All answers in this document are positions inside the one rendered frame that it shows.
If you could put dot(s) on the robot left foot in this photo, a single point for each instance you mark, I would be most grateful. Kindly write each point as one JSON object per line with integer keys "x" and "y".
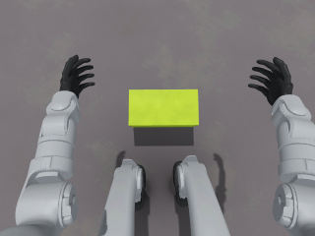
{"x": 139, "y": 205}

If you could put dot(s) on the robot right upper arm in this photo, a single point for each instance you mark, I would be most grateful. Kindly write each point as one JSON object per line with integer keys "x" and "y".
{"x": 294, "y": 208}

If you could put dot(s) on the left robot hand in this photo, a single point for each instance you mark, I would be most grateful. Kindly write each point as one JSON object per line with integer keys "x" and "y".
{"x": 71, "y": 81}

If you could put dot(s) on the carton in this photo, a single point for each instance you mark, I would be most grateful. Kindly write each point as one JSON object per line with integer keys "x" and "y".
{"x": 163, "y": 108}

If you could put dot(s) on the robot left upper arm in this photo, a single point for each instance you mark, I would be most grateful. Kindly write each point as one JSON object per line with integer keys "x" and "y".
{"x": 45, "y": 209}

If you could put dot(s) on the robot right thigh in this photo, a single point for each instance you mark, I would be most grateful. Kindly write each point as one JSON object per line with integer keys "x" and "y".
{"x": 206, "y": 218}

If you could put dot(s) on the robot left forearm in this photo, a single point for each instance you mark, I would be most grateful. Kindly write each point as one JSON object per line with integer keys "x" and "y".
{"x": 53, "y": 161}

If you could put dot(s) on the robot right forearm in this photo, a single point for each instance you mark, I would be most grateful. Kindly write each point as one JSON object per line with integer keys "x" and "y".
{"x": 296, "y": 140}

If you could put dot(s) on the right robot hand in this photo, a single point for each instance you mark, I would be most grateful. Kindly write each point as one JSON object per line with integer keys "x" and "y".
{"x": 278, "y": 82}

